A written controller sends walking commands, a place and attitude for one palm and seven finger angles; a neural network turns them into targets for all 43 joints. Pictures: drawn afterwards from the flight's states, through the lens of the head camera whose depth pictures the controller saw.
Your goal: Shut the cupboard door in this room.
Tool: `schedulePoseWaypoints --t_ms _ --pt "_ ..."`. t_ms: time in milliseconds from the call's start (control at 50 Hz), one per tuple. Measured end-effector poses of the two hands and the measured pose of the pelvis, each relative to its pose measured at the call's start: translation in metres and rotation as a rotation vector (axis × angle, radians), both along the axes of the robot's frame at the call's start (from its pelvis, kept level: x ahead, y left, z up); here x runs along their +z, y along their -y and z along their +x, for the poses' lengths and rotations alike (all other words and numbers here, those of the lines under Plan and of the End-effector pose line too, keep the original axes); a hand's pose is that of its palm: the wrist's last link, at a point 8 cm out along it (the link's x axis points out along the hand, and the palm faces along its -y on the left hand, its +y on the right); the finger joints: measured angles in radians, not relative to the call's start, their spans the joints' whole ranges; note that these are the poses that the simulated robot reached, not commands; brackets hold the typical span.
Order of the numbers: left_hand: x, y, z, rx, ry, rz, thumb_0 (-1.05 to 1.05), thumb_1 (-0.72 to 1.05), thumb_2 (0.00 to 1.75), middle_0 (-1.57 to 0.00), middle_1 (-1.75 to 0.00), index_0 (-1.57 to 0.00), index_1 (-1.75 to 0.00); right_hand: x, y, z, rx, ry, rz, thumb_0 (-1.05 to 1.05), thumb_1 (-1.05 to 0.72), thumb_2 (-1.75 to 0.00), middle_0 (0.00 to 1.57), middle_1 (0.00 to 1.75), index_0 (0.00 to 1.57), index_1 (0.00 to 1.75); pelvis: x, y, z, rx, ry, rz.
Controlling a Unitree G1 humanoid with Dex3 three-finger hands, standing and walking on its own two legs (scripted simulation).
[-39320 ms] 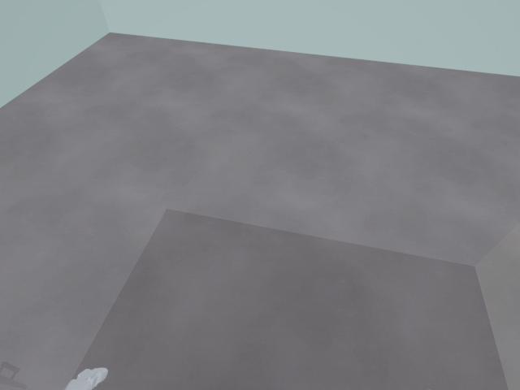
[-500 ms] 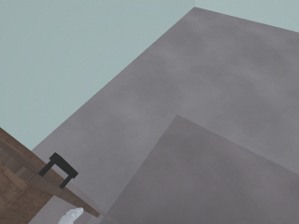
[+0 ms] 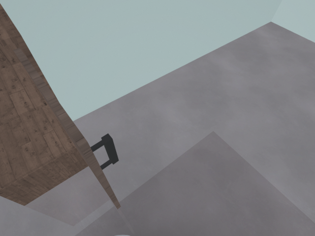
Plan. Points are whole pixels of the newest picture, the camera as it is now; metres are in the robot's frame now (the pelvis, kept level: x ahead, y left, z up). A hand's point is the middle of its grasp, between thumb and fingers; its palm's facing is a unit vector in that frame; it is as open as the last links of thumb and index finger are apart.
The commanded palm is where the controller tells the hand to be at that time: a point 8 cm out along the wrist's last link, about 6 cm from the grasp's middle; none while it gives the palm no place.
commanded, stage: turn or walk to find it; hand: left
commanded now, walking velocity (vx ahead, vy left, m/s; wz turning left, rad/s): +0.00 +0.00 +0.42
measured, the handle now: (104, 154) +0.32 +0.18 -0.04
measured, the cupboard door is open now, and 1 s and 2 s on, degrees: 92 92 92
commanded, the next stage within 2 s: stand and wait in 1.04 s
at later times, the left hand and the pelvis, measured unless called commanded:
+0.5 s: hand out of the picture +0.08 +0.18 -0.14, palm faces +0.17 -0.94 -0.28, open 7.4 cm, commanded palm none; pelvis +0.00 -0.03 +0.01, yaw +11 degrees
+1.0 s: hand out of the picture -0.11 +0.18 -0.17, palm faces +0.48 -0.84 -0.25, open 7.4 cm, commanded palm none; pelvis -0.03 -0.01 +0.00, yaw +25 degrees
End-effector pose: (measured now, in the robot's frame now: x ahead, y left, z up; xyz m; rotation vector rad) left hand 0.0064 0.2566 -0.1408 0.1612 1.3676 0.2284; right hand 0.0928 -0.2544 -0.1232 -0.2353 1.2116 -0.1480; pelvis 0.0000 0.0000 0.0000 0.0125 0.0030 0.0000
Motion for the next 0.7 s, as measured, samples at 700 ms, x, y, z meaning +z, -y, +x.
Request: schedulePoseWaypoints --t_ms 700 --pt "0.046 0.061 -0.004 0.192 0.161 0.063 0.01 0.9 0.9 -0.2 -0.3 -0.2 -0.3 -0.017 0.033 -0.009 0.165 -0.179 0.07 0.01 -0.91 -0.9 0.19 0.3 0.2 0.3 0.018 0.049 -0.002 0.291 0.005 0.039"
